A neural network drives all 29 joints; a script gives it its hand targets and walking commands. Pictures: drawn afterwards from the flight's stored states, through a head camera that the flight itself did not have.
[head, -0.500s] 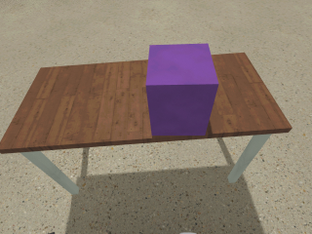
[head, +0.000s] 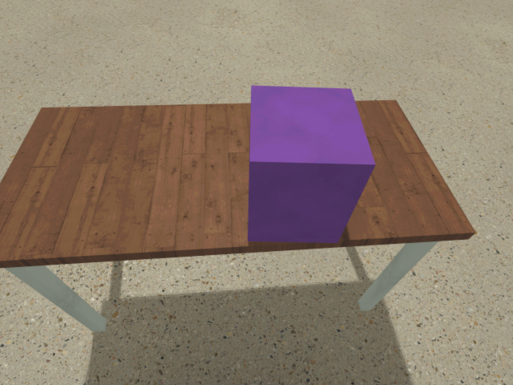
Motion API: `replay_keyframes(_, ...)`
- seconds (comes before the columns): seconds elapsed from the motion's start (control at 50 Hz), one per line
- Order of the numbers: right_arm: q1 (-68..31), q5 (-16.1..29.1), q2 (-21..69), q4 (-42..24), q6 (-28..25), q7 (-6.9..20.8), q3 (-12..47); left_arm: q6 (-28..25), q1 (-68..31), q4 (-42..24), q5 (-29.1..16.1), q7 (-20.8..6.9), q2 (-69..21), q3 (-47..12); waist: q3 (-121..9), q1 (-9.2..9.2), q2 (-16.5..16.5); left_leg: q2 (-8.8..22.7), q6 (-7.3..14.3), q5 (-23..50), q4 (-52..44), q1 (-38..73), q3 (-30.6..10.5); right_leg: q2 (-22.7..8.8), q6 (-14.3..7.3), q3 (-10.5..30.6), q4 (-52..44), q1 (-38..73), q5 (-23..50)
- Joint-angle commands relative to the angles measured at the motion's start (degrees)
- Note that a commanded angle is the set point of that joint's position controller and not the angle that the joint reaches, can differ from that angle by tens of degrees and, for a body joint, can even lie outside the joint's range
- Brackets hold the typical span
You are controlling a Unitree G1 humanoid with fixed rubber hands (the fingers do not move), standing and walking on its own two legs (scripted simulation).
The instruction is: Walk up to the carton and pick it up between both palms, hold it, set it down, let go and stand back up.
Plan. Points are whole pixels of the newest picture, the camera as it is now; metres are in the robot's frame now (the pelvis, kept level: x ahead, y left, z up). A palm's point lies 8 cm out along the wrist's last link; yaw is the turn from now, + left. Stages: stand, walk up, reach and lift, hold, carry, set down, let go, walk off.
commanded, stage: walk up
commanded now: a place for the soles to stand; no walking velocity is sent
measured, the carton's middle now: (296, 168) +0.53 -0.09 -0.01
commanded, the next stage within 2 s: none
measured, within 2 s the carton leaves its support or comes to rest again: neither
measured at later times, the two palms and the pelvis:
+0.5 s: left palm out of the picture +0.09 +0.36 -0.13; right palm out of the picture +0.09 -0.25 -0.10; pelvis -0.01 +0.06 +0.00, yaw +2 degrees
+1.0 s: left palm out of the picture +0.04 +0.28 -0.08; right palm out of the picture +0.07 -0.33 -0.13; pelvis -0.02 -0.04 +0.00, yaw +2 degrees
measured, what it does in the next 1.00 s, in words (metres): steps on the spot: left foot, then right foot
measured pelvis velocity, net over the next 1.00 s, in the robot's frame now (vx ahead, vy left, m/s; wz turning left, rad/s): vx -0.02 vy -0.04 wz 0.03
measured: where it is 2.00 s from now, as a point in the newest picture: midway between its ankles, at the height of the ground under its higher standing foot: outside the picture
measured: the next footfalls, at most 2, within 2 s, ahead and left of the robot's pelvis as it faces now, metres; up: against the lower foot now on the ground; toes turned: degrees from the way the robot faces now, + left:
left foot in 0.04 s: +0.06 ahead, +0.11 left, +0.00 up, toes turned -2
right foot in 0.74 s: +0.00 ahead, -0.08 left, +0.00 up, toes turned +4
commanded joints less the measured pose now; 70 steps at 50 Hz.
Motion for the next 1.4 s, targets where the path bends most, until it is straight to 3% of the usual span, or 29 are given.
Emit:
replay_keyframes(0.0,4.5,-2.2,-14.5,1.4,-3.9,-1.3,-2.0,-0.4,-6.3,-5.1,-1.0,1.1,9.2,3.2,-9.5,-1.54,2.7,9.5,3.6,27.4,-22.3,10.0,-11.4,-12.9,0.3,4.1,3.3,-1.4,19.8)
replay_keyframes(0.04,-1.5,-1.6,-17.1,-1.0,-4.1,-1.2,-1.9,0.6,-4.6,-3.9,-1.6,1.0,8.6,2.9,-9.1,1.52,12.6,15.9,7.0,40.1,-23.1,10.7,-20.8,-4.4,3.4,1.2,7.4,-5.9,-4.3)
replay_keyframes(0.08,-5.0,-1.2,-15.3,-1.8,-4.3,-1.1,-1.5,1.6,-3.6,-1.8,-1.4,1.2,10.7,3.7,-8.3,1.91,10.8,17.5,9.6,44.9,-19.5,10.2,-21.7,-4.3,2.9,1.9,10.5,-7.8,-16.0)
replay_keyframes(0.14,-1.6,-0.8,-14.1,-1.2,-3.8,-1.6,-1.2,2.3,-5.1,-2.8,-1.0,0.9,11.8,4.2,-5.5,0.29,10.2,12.5,2.2,48.9,-19.3,13.5,-20.9,-4.3,2.6,3.3,11.6,-12.1,-14.9)
replay_keyframes(0.18,-3.6,-0.8,-14.0,-0.9,-3.9,-1.6,-1.2,2.5,-5.2,-2.3,-1.1,1.1,9.1,3.1,-6.5,0.42,11.7,13.5,5.1,46.2,-19.2,13.0,-18.4,-4.8,2.6,0.3,12.9,-11.4,-13.6)
replay_keyframes(0.28,-0.1,-0.2,-13.2,-1.2,-2.6,-2.0,-2.6,3.9,-4.5,-1.7,-0.7,1.5,10.7,4.0,-8.7,-1.27,14.0,7.1,-6.2,58.2,-16.5,20.8,-14.1,-2.9,2.5,1.9,22.6,-14.5,-11.3)
replay_keyframes(0.3,-0.5,-0.7,-13.4,-1.6,-2.8,-2.1,-2.1,4.0,-5.0,-1.3,-0.6,1.8,10.4,4.2,-9.3,-1.53,13.7,9.0,-3.2,59.0,-16.5,19.0,-15.4,-3.4,2.8,2.4,23.7,-14.3,-11.1)
replay_keyframes(0.4,-1.4,-0.8,-14.0,-3.1,-3.2,-2.4,-2.2,4.2,-7.7,-2.1,0.1,2.0,10.6,4.1,-9.7,-1.50,1.0,14.9,4.6,45.1,-18.7,18.1,-22.2,-4.4,2.8,6.7,23.9,-12.4,-11.8)
replay_keyframes(0.46,-4.1,-0.7,-15.5,-3.9,-3.5,-2.0,-2.1,4.5,-4.9,-1.4,-0.1,2.1,11.6,4.4,-8.6,0.69,3.2,15.7,4.9,33.8,-20.4,12.9,-26.3,-4.2,2.7,8.2,25.7,-11.1,-12.1)
replay_keyframes(0.5,-4.4,-1.3,-15.4,-3.8,-3.4,-1.9,-2.3,4.4,-6.8,-1.7,-0.5,2.0,10.3,4.3,-6.5,-0.47,5.0,15.6,8.9,30.3,-20.3,8.7,-24.1,-4.4,2.8,6.7,25.9,-9.9,-14.4)
replay_keyframes(0.58,-7.0,-1.7,-14.7,-5.2,-2.9,-0.8,-2.1,3.8,-5.7,-2.3,0.0,0.9,10.7,4.5,-7.0,-0.37,5.7,13.3,10.0,11.7,-23.4,4.1,-22.9,-5.7,2.6,4.4,19.4,-6.0,-15.2)
replay_keyframes(0.64,-6.3,-1.7,-15.5,-3.9,-2.3,-0.5,-2.0,2.6,-4.3,-1.3,0.5,1.1,10.4,5.0,-8.0,0.30,9.3,13.6,9.9,24.2,-18.4,2.8,-20.0,-6.2,2.3,1.2,5.5,0.9,-10.5)
replay_keyframes(0.66,-10.9,-1.4,-15.2,-3.7,-2.2,-0.5,-2.0,1.8,0.6,0.6,1.1,1.3,9.1,4.9,-8.0,3.67,6.8,13.0,8.4,25.0,-14.9,-6.2,-15.5,-7.9,2.2,2.1,0.5,10.5,-0.6)
replay_keyframes(0.68,-11.0,-0.6,-13.9,-3.8,-1.4,-0.3,-1.8,1.7,-0.2,1.1,1.4,1.8,9.8,4.5,-5.8,3.12,1.7,8.6,5.4,25.4,-8.6,-1.0,-12.3,-8.7,1.5,3.4,-8.3,4.7,1.7)
replay_keyframes(0.7,-10.5,0.1,-13.2,-3.1,-0.9,-0.4,-1.2,1.3,0.3,0.7,1.7,2.2,11.8,5.3,-5.6,2.92,-2.0,2.4,2.9,21.3,-2.6,-3.5,-8.6,-14.1,-0.6,9.8,-11.5,5.1,7.8)
replay_keyframes(0.72,-8.3,-0.2,-9.5,-2.8,-0.4,-0.3,-0.5,0.8,-3.8,-0.2,1.6,2.4,13.7,5.4,-4.1,0.48,-9.6,-4.3,0.4,-1.8,2.6,-8.8,-4.8,-21.0,-1.1,21.1,-15.2,4.1,11.6)
replay_keyframes(0.76,-4.5,-0.3,-13.3,-1.5,0.6,-0.6,-1.9,0.4,-8.0,-1.7,1.2,2.1,16.6,5.2,-4.5,0.19,-5.9,-4.2,0.4,-11.2,13.1,-2.8,-9.9,-26.7,-6.2,25.0,-14.9,-3.5,5.8)
replay_keyframes(0.84,-3.9,-0.2,-12.7,1.5,1.1,0.2,-1.9,-0.5,-8.9,-2.4,1.1,2.6,10.8,4.5,0.9,-0.59,-5.2,-2.2,-0.2,-0.5,5.8,-8.4,-10.5,-17.5,7.2,17.6,-16.7,3.1,2.5)
replay_keyframes(0.86,-4.5,-0.3,-13.8,2.0,0.7,0.0,-1.8,-0.8,-8.0,-1.8,1.2,2.3,11.1,3.8,0.7,-0.53,-4.5,-2.2,-0.7,-0.8,4.9,-8.1,-11.4,-17.1,4.5,16.3,-14.9,3.9,7.5)
replay_keyframes(0.94,-4.8,-0.5,-11.4,1.8,-0.1,-1.0,-0.4,-0.8,0.1,0.1,0.5,2.4,9.4,5.3,-11.0,3.22,-6.4,-3.4,-0.9,-0.9,6.4,-12.4,-6.4,-15.5,10.2,11.8,-6.4,26.8,47.0)
replay_keyframes(1.02,-3.3,-0.3,-10.6,0.9,-0.3,-1.7,0.2,0.3,-0.5,-0.2,0.4,3.2,9.2,4.7,-9.5,2.31,-10.2,-2.1,-0.1,2.0,4.1,-12.2,-4.0,-14.6,7.2,7.9,-7.9,23.3,44.9)
replay_keyframes(1.04,-3.3,0.4,-11.7,0.6,0.1,-1.7,-0.6,0.3,-2.0,-1.6,0.5,3.2,8.6,4.8,-10.4,2.52,-3.1,-2.0,-0.6,1.0,4.3,-10.2,-5.9,-16.7,4.9,10.6,-7.6,24.2,44.4)
replay_keyframes(1.1,-4.3,-0.4,-11.0,-0.1,-0.3,-1.9,-0.1,0.7,-4.3,-2.4,1.1,2.7,8.5,4.8,-8.7,2.14,-3.2,-0.5,-0.5,-0.2,2.2,-8.9,-6.4,-17.6,3.5,11.5,-9.2,20.4,36.3)
replay_keyframes(1.14,-0.5,-0.5,-10.2,1.0,-0.2,-1.9,-0.1,0.7,-4.8,-2.0,0.5,2.8,9.9,4.3,-5.6,0.16,-5.6,0.5,0.7,1.1,1.1,-5.8,-7.1,-17.4,6.3,10.4,-10.2,13.6,35.3)
replay_keyframes(1.22,-4.6,-1.1,-11.4,-0.4,-0.3,-1.7,-0.3,0.5,-4.7,-2.9,0.6,2.6,10.8,5.3,-5.4,2.30,-3.9,1.6,0.5,1.5,-3.0,-3.6,-3.5,-18.9,1.9,12.0,-11.2,9.4,27.0)
replay_keyframes(1.28,-1.7,-1.7,-11.3,0.2,-1.1,-1.5,-0.7,0.3,-8.0,-2.5,0.3,2.1,11.8,4.7,-4.0,-0.39,-1.3,2.5,2.2,7.9,-12.4,1.8,-3.4,-19.3,-1.1,11.8,-7.3,5.1,27.0)
replay_keyframes(1.34,-2.9,-2.6,-14.5,-1.1,-2.4,-1.1,-2.2,1.1,-8.1,-3.4,-0.8,2.3,10.2,5.3,-10.3,0.22,6.8,7.7,7.0,38.8,-18.6,7.1,-15.3,-10.0,3.8,4.9,6.0,4.3,21.1)
replay_keyframes(1.36,-2.6,-2.1,-14.6,-1.1,-2.9,-1.3,-1.9,1.7,-9.2,-3.2,-0.1,1.8,9.8,5.2,-9.6,0.60,2.1,11.3,9.4,40.0,-18.2,5.2,-20.9,-6.2,4.9,3.4,8.2,3.8,10.5)
replay_keyframes(1.38,-4.4,-2.0,-15.8,-2.4,-2.6,-1.2,-2.2,1.5,-6.6,-2.3,-0.2,1.5,9.4,4.5,-10.4,1.33,6.6,13.5,11.6,38.0,-19.8,5.4,-24.6,-4.1,4.0,2.8,8.5,2.2,0.5)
